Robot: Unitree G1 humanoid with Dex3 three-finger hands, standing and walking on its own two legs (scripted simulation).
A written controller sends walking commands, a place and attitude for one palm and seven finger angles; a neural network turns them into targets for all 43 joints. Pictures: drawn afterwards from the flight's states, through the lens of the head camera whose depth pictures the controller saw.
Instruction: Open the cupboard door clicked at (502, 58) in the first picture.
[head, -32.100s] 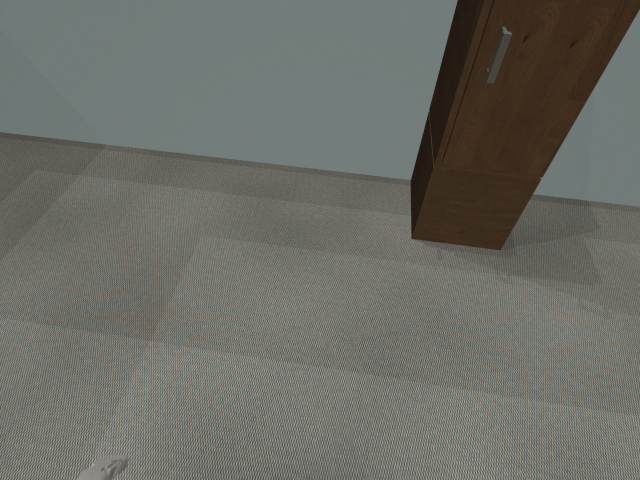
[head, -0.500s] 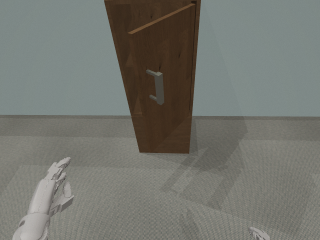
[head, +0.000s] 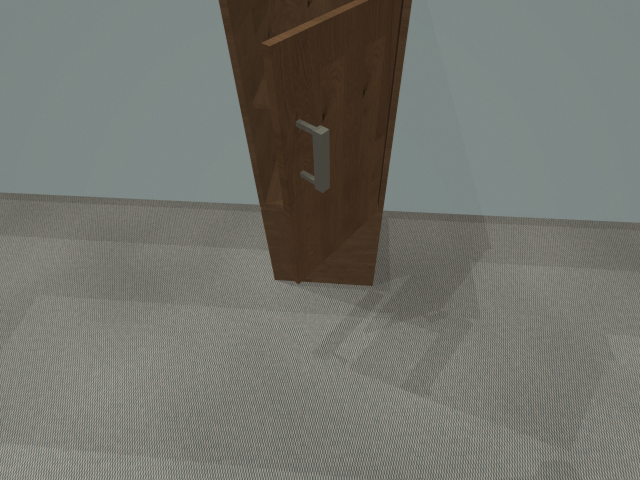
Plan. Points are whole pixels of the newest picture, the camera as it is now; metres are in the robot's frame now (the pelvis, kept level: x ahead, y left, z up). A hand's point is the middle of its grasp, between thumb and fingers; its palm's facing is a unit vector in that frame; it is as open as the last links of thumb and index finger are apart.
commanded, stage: let the arm hang, fingers relaxed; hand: left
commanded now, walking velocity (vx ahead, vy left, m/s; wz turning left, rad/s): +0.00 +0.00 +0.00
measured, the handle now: (312, 156) +0.63 +0.05 +0.04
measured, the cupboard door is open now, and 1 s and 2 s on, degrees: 54 54 54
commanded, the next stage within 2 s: look to check the result in 0.48 s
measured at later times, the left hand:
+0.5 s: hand out of the picture +0.04 +0.20 -0.17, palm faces +0.02 -0.98 -0.22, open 7.3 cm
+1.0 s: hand out of the picture +0.06 +0.21 -0.16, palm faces +0.01 -0.96 -0.28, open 7.4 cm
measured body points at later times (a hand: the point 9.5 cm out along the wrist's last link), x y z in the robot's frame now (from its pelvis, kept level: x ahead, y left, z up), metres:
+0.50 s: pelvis +0.01 +0.01 +0.00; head +0.03 +0.00 +0.45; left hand +0.04 +0.25 -0.15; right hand +0.01 -0.21 -0.16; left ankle +0.03 +0.13 -0.74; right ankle +0.04 -0.09 -0.74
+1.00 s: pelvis +0.03 +0.00 +0.01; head +0.05 -0.01 +0.45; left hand +0.06 +0.26 -0.14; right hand +0.06 -0.25 -0.16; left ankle +0.03 +0.13 -0.74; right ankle +0.04 -0.09 -0.74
